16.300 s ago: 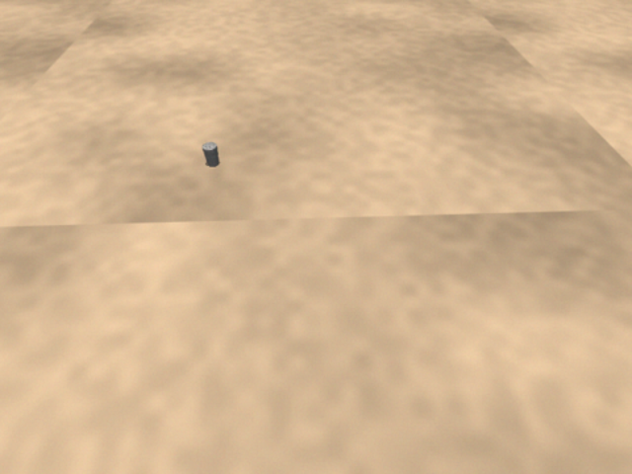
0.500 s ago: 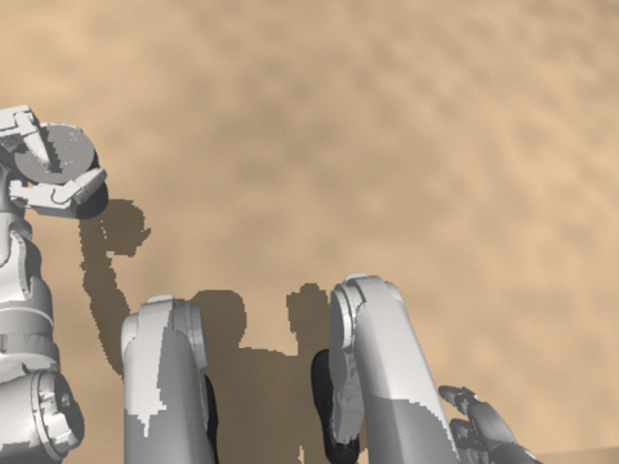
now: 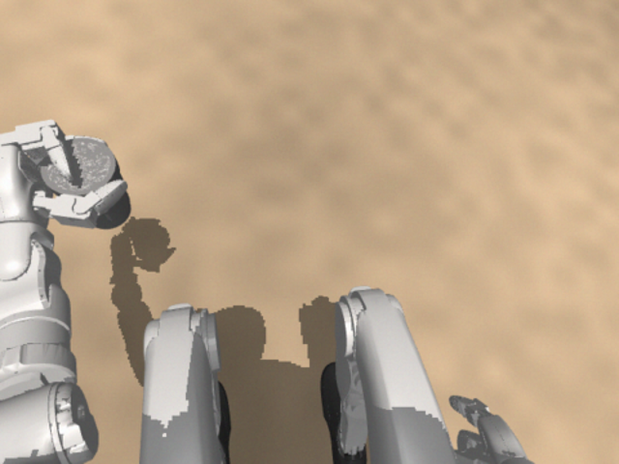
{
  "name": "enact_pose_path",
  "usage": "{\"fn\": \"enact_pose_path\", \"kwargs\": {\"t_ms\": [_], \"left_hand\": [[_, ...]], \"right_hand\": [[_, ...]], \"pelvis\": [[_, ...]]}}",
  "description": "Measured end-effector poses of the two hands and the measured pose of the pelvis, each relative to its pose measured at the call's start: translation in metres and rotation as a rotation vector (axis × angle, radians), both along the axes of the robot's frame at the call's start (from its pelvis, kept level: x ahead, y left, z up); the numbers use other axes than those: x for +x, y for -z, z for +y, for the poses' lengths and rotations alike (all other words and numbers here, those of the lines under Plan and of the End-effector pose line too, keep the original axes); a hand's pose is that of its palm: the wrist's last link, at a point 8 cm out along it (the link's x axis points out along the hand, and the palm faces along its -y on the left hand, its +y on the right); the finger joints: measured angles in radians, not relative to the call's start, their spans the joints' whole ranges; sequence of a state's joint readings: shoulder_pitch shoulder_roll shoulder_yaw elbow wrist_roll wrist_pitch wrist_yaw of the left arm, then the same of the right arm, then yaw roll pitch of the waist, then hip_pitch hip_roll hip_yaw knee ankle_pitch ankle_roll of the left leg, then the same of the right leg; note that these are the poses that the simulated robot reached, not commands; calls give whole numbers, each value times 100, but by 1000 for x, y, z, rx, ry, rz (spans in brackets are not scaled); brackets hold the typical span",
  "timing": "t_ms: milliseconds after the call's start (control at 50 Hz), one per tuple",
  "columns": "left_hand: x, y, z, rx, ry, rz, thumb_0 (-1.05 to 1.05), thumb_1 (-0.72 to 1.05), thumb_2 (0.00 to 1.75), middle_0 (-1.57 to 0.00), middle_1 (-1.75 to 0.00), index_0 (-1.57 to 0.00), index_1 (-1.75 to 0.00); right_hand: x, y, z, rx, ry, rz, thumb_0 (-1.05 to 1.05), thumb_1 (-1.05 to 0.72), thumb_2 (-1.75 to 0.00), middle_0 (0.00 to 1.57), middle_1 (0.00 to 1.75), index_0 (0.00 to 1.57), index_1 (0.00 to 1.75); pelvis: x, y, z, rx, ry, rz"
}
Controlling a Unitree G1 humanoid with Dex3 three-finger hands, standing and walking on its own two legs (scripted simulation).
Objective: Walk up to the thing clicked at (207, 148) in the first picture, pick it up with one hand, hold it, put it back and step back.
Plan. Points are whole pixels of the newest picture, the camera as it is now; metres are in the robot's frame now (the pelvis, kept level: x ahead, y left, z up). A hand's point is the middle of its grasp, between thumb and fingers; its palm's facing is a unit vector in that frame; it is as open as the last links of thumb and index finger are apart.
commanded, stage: lift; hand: left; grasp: from the side
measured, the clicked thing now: (95, 190) +0.47 +0.24 -0.05
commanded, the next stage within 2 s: hold in 1.78 s
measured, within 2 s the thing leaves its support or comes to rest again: neither
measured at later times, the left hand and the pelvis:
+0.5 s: hand out of the picture +0.42 +0.23 +0.15, palm faces +0.13 -0.99 -0.05, open 6.0 cm; pelvis +0.02 +0.00 +0.13, yaw +2 degrees
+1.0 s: hand out of the picture +0.39 +0.22 +0.30, palm faces +0.16 -0.99 -0.02, open 6.1 cm; pelvis +0.05 +0.01 +0.26, yaw +4 degrees
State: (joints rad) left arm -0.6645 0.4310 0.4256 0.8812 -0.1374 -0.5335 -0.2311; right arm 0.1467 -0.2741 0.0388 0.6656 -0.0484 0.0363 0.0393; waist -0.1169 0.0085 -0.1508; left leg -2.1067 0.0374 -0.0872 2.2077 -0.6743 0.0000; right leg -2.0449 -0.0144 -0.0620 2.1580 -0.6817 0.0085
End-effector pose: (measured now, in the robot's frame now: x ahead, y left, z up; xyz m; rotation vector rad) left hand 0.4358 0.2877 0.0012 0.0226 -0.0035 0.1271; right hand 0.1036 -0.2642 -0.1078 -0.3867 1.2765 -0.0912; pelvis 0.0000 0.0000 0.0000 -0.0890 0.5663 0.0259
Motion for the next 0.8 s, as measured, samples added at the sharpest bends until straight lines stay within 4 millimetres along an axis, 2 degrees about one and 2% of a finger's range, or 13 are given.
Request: {"fn": "enact_pose_path", "kwargs": {"t_ms": [160, 320, 540, 700, 800], "left_hand": [[-17, -34, 2, 7, 8, 21, 5, -29, 98, -70, -99, -140, -145], [-33, -84, -1, 6, -3, 11, 5, -29, 97, -70, -99, -140, -145], [-52, -169, -9, 20, -13, 30, 5, -29, 97, -70, -99, -138, -144], [-67, -230, -8, 17, -37, 38, 5, -29, 98, -70, -98, -137, -144], [-71, -256, -10, 6, -33, 56, 5, -30, 98, -71, -98, -136, -144]], "right_hand": [[20, -29, 5, 17, 10, -68, 0, -93, -89, 20, 30, 20, 29], [47, -70, 10, 25, 8, -146, 0, -92, -89, 20, 30, 20, 30], [80, -144, 22, 52, 25, -249, 0, -92, -89, 20, 30, 20, 30], [95, -201, 32, 72, 23, -312, 0, -92, -89, 20, 30, 20, 30], [98, -232, 35, 77, 19, -342, 0, -91, -89, 20, 30, 20, 30]], "pelvis": [[3, -31, 1, 5, -7, 8], [8, -71, 1, 10, -14, -5], [22, -141, 4, 14, -27, -56], [33, -192, 6, 22, -40, -128], [39, -219, 8, 26, -47, -174]]}}
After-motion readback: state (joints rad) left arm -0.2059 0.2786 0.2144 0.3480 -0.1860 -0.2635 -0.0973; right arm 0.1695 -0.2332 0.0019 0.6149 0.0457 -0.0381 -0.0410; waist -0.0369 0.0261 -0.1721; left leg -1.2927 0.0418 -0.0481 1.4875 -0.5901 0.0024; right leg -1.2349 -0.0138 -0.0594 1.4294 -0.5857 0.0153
